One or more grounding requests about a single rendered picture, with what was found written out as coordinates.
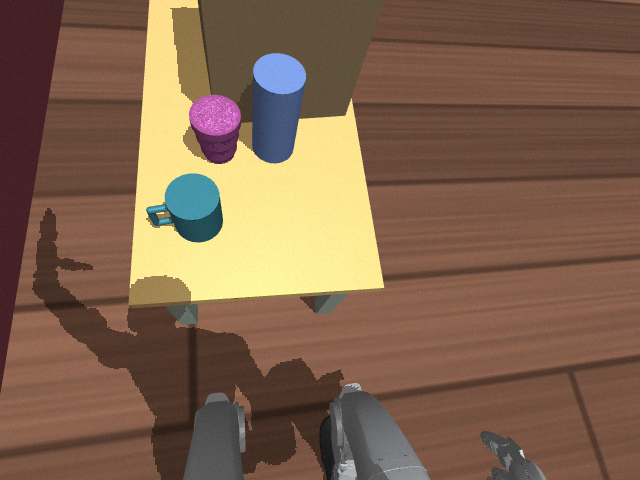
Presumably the coffee table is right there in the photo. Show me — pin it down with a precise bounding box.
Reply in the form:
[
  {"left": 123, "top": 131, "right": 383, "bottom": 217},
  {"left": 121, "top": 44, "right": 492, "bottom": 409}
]
[{"left": 128, "top": 0, "right": 384, "bottom": 325}]

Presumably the right robot hand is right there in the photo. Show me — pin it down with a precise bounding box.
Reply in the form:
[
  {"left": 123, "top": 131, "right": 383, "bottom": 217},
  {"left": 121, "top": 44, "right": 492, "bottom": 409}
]
[{"left": 481, "top": 431, "right": 547, "bottom": 480}]

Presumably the right robot foot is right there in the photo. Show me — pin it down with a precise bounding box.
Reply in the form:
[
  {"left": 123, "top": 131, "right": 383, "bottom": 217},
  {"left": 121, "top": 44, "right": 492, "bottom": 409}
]
[{"left": 319, "top": 416, "right": 335, "bottom": 480}]

